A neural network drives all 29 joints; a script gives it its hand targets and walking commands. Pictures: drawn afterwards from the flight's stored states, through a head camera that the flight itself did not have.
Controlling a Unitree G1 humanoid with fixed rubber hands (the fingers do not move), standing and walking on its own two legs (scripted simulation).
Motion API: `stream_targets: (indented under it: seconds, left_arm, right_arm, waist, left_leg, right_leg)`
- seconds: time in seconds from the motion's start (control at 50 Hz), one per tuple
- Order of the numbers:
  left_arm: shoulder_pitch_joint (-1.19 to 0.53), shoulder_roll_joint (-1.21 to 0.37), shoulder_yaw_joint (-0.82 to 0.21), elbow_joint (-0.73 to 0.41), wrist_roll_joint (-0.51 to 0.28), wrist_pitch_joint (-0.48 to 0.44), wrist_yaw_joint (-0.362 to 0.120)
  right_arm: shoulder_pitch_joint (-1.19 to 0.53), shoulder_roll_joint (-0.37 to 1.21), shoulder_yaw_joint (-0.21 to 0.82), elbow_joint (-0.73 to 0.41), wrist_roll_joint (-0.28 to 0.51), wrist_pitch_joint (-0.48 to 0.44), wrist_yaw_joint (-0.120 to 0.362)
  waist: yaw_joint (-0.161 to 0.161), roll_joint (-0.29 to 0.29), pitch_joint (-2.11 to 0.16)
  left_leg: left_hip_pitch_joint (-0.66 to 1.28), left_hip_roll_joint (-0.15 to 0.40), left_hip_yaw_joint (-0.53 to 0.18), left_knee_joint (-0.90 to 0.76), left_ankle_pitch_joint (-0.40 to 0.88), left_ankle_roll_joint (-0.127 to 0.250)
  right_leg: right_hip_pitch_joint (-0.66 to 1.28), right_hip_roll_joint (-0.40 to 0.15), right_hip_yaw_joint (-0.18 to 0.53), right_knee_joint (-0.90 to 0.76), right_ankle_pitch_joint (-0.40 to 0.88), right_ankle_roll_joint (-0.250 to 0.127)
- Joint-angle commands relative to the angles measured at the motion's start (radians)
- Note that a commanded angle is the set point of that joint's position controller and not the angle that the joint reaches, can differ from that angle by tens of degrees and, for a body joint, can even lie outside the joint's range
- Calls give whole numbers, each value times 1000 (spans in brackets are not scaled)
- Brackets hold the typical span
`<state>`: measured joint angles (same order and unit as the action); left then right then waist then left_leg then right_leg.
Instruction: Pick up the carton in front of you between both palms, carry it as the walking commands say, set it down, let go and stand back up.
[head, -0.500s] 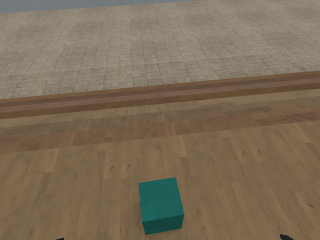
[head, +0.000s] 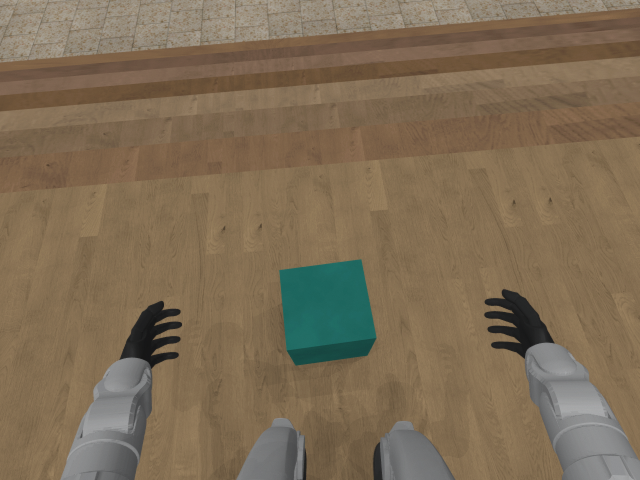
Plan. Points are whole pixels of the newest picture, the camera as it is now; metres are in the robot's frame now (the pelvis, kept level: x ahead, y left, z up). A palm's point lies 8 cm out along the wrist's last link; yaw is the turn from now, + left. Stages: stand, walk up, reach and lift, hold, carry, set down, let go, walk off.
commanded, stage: reach and lift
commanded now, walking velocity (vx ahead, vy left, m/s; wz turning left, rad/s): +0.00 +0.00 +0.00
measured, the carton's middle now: (326, 315) +0.46 +0.04 -0.59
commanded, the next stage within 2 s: none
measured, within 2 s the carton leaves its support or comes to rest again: neither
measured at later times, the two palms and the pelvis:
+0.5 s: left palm (201, 268) +0.42 +0.23 -0.14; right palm (444, 239) +0.48 -0.16 -0.14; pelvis -0.07 +0.00 -0.06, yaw +0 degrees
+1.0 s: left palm (232, 296) +0.43 +0.23 -0.33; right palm (413, 274) +0.49 -0.15 -0.34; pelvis -0.05 -0.01 -0.18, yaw +1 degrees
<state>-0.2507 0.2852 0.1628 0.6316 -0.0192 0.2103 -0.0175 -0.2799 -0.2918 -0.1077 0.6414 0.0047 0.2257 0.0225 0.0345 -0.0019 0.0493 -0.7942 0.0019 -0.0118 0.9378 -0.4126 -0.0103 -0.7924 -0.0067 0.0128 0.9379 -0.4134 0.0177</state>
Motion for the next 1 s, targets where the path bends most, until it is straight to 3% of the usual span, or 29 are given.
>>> stream_targets:
  seconds: [0.0, 0.22, 0.34, 0.46, 0.58, 0.7, 0.84, 0.98]
  left_arm:
    - [-156, 125, 39, -57, -22, -13, 18]
    - [-733, 120, 107, 36, -40, 31, 53]
    - [-981, 96, 152, 119, -23, 29, 72]
    - [-1143, 73, 233, 145, 34, 0, 77]
    - [-1134, 41, 282, 99, 73, -44, 59]
    - [-1009, -35, 326, 104, 119, -106, 37]
    - [-978, -15, 324, 147, 101, -162, 43]
    - [-1065, 67, 207, 152, -33, -159, 82]
  right_arm:
    - [-183, -119, -32, -47, 16, -9, -13]
    - [-807, -152, -70, 112, 29, 35, -23]
    - [-1085, -173, -110, 233, 1, 26, -18]
    - [-1287, -176, -157, 296, -44, -2, -6]
    - [-1286, -156, -201, 270, -93, -35, -5]
    - [-1172, -59, -229, 253, -139, -93, -7]
    - [-1119, -33, -197, 234, -112, -136, -52]
    - [-1216, -113, -70, 216, 16, -138, -100]
  waist:
    - [7, 0, -555]
    - [43, -25, -736]
    - [54, -35, -842]
    - [77, -55, -948]
    - [83, -75, -1147]
    - [75, -85, -1087]
    - [66, -82, -1060]
    - [68, -92, -1228]
  left_leg:
    - [113, -39, 12, -15, 570, -44]
    - [-97, -43, 63, 10, 196, -44]
    - [-160, -53, 77, 29, 141, -55]
    - [-232, -64, 87, 53, 186, -55]
    - [-221, -75, 92, 85, 426, -50]
    - [-398, -72, 72, 181, 581, -54]
    - [-658, -68, 73, 403, 536, -69]
    - [-702, -64, 84, 655, 498, -71]
  right_leg:
    - [167, 50, 0, 4, 518, 18]
    - [-45, 51, -26, 23, 154, 13]
    - [-150, 63, -40, 42, 84, 13]
    - [-200, 75, -39, 73, 140, 12]
    - [-124, 92, -33, 120, 404, 13]
    - [-253, 86, -11, 222, 579, 11]
    - [-516, 81, -2, 434, 518, 24]
    - [-618, 80, -24, 687, 435, 38]
